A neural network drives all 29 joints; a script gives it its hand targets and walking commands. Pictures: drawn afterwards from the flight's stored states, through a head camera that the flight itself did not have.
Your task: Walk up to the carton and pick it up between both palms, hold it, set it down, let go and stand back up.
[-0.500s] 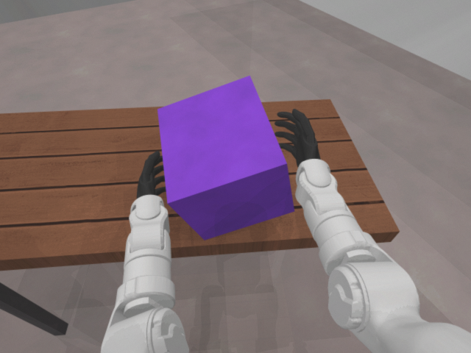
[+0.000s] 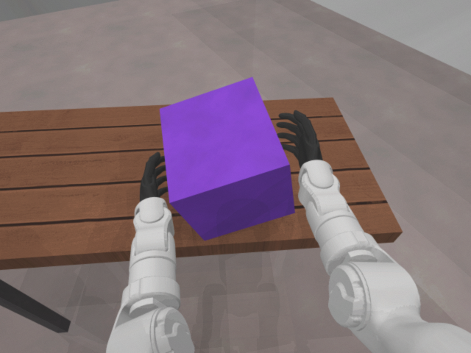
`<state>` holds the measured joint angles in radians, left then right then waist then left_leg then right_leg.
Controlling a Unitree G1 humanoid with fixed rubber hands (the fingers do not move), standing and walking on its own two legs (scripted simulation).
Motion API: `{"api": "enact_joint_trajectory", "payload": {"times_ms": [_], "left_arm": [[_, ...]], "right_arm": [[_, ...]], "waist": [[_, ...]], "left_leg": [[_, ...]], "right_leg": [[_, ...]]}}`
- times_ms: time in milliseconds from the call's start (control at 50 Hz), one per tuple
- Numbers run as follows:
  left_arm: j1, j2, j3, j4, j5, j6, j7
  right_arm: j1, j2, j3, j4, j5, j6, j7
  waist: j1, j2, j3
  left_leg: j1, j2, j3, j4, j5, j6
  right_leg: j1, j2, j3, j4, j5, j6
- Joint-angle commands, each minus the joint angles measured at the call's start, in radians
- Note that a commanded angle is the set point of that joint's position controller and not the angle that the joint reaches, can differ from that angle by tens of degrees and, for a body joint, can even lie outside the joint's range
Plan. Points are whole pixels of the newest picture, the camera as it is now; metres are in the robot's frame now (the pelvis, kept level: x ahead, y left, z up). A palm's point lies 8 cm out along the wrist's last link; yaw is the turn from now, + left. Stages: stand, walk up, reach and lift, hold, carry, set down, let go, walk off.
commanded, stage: set down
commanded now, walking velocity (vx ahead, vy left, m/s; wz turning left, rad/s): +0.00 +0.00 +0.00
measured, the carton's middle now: (227, 161) +0.46 +0.03 +0.05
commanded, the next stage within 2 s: none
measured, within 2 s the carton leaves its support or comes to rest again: rests again in 1.50 s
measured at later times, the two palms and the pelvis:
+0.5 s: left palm (154, 197) +0.36 +0.17 +0.06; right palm (309, 157) +0.41 -0.11 +0.12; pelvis +0.00 +0.00 +0.00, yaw +0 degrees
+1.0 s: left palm (155, 197) +0.36 +0.17 +0.06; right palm (310, 158) +0.41 -0.11 +0.11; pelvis +0.00 +0.00 +0.00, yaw +0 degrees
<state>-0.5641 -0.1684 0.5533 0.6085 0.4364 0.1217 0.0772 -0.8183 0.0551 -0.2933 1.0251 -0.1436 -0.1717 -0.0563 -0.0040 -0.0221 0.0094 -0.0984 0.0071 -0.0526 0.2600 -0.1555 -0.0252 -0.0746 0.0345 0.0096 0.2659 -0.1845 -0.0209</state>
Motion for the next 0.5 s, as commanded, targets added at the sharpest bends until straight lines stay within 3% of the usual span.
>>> {"api": "enact_joint_trajectory", "payload": {"times_ms": [0,20,40,80,100,140,180,220,240,280,320,340,360,400,440,460,480], "left_arm": [[-0.646,-0.404,-0.242,-0.104,-0.007,-0.087,-0.083],[-0.644,-0.412,-0.260,-0.107,-0.012,-0.081,-0.084],[-0.628,-0.418,-0.254,-0.102,-0.008,-0.082,-0.086],[-0.576,-0.389,-0.243,-0.075,0.014,-0.066,-0.095],[-0.577,-0.390,-0.214,-0.060,0.018,-0.066,-0.091],[-0.592,-0.416,-0.256,-0.102,-0.005,-0.074,-0.087],[-0.614,-0.393,-0.232,-0.088,0.005,-0.069,-0.091],[-0.574,-0.402,-0.210,-0.071,0.012,-0.081,-0.093],[-0.575,-0.405,-0.236,-0.043,0.000,-0.077,-0.093],[-0.585,-0.415,-0.235,-0.069,-0.003,-0.092,-0.086],[-0.576,-0.378,-0.183,-0.040,0.013,-0.089,-0.094],[-0.580,-0.398,-0.208,-0.066,0.003,-0.103,-0.087],[-0.574,-0.406,-0.202,-0.058,0.006,-0.101,-0.090],[-0.506,-0.377,-0.182,-0.041,0.015,-0.107,-0.102],[-0.533,-0.365,-0.163,-0.017,0.019,-0.108,-0.112],[-0.535,-0.390,-0.175,-0.022,-0.001,-0.124,-0.115],[-0.512,-0.384,-0.171,-0.008,0.016,-0.122,-0.118]], "right_arm": [[-0.355,0.503,0.141,0.078,-0.116,0.020,0.189],[-0.362,0.496,0.153,0.084,-0.095,0.019,0.194],[-0.342,0.481,0.134,0.092,-0.106,0.019,0.194],[-0.333,0.503,0.164,0.096,-0.082,0.027,0.193],[-0.339,0.460,0.150,0.082,-0.084,0.033,0.199],[-0.343,0.473,0.146,0.074,-0.098,0.024,0.199],[-0.335,0.453,0.125,0.081,-0.116,0.034,0.195],[-0.326,0.498,0.156,0.072,-0.109,0.030,0.201],[-0.323,0.487,0.133,0.071,-0.127,0.025,0.194],[-0.339,0.469,0.135,0.049,-0.133,0.017,0.197],[-0.336,0.490,0.126,0.016,-0.141,0.026,0.198],[-0.353,0.503,0.145,0.021,-0.124,0.017,0.203],[-0.314,0.492,0.123,0.068,-0.135,0.026,0.204],[-0.291,0.506,0.159,0.048,-0.134,0.021,0.195],[-0.284,0.515,0.131,0.058,-0.149,0.031,0.192],[-0.320,0.528,0.160,-0.005,-0.135,0.017,0.194],[-0.292,0.525,0.166,0.036,-0.143,0.029,0.195]], "waist": [[0.151,0.008,-0.394],[0.166,0.048,-0.401],[0.162,0.059,-0.385],[0.182,0.071,-0.335],[0.176,0.050,-0.341],[0.162,0.054,-0.385],[0.150,0.054,-0.350],[0.187,0.026,-0.355],[0.147,0.032,-0.362],[0.153,0.039,-0.408],[0.178,0.018,-0.333],[0.182,0.022,-0.379],[0.155,0.015,-0.355],[0.183,-0.028,-0.343],[0.159,-0.055,-0.319],[0.182,-0.045,-0.382],[0.172,-0.048,-0.346]], "left_leg": [[-0.014,0.004,0.197,0.041,0.407,-0.016],[0.016,0.006,0.202,0.046,0.413,-0.024],[0.035,0.011,0.189,0.063,0.445,-0.025],[0.008,0.003,0.205,0.054,0.437,-0.012],[0.034,0.011,0.196,0.049,0.418,-0.011],[0.070,0.013,0.194,0.071,0.488,-0.025],[0.047,0.010,0.191,0.049,0.421,-0.017],[0.039,0.005,0.199,0.064,0.466,-0.005],[0.021,0.002,0.200,0.062,0.475,-0.012],[0.031,0.012,0.192,0.057,0.462,-0.021],[-0.018,-0.001,0.205,0.046,0.410,0.005],[0.007,0.005,0.193,0.062,0.448,-0.005],[0.030,0.008,0.188,0.066,0.468,-0.008],[-0.035,-0.006,0.203,0.068,0.448,0.010],[-0.071,-0.009,0.199,0.040,0.345,0.022],[-0.091,-0.010,0.210,0.038,0.331,0.020],[-0.082,-0.005,0.205,0.036,0.338,0.019]], "right_leg": [[0.077,0.006,-0.089,0.027,0.254,0.032],[0.043,0.008,-0.087,0.018,0.207,0.018],[-0.009,0.006,-0.091,0.014,0.188,0.015],[0.022,-0.002,-0.081,0.013,0.231,0.022],[0.017,0.001,-0.080,0.000,0.197,0.022],[-0.017,0.011,-0.090,0.000,0.202,0.015],[-0.018,-0.003,-0.081,-0.008,0.179,0.012],[0.014,0.002,-0.078,0.016,0.233,0.029],[0.005,0.002,-0.090,0.017,0.256,0.032],[-0.002,0.007,-0.092,0.010,0.227,0.023],[0.033,-0.001,-0.083,0.012,0.218,0.025],[0.029,0.001,-0.078,0.026,0.253,0.029],[0.011,0.006,-0.085,0.026,0.239,0.033],[0.056,-0.009,-0.063,0.031,0.328,0.039],[0.102,-0.015,-0.059,0.044,0.321,0.056],[0.121,-0.017,-0.056,0.054,0.338,0.056],[0.107,-0.017,-0.056,0.050,0.351,0.056]]}}
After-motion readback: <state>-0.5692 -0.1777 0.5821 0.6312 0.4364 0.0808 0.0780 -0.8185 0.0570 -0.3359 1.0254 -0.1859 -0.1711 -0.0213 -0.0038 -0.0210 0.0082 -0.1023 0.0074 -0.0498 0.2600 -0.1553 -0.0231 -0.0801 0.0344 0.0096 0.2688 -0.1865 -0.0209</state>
